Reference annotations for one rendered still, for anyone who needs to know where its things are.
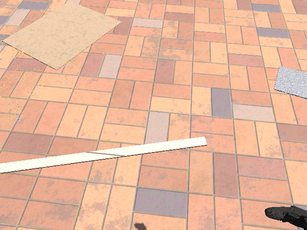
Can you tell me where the robot right hand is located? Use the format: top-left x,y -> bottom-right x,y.
265,205 -> 307,230

